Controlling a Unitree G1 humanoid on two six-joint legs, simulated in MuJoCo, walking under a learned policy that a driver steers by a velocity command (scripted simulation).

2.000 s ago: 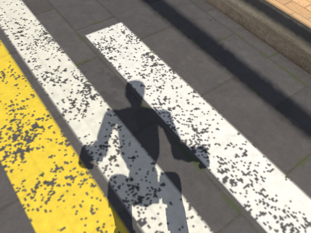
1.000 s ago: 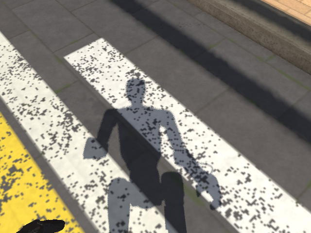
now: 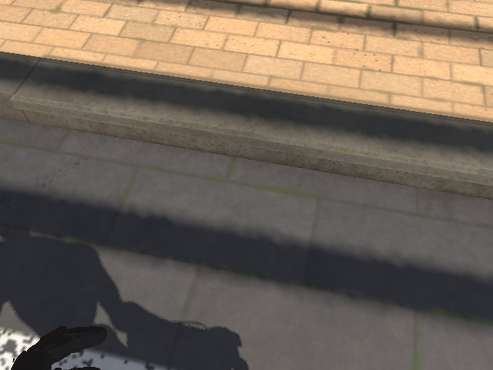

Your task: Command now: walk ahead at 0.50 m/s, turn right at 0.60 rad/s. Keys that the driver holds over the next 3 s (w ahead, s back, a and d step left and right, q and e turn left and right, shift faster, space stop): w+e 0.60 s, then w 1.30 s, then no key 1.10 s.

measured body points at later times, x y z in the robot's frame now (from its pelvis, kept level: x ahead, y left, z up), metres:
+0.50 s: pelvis +0.29 +0.02 +0.01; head +0.32 +0.01 +0.46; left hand +0.41 +0.29 -0.10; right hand +0.44 -0.28 -0.05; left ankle +0.42 +0.10 -0.71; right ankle +0.12 -0.07 -0.68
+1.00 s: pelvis +0.52 -0.12 +0.01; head +0.55 -0.14 +0.46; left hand +0.84 -0.02 -0.05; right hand +0.38 -0.37 -0.12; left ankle +0.43 +0.09 -0.67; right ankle +0.56 -0.25 -0.71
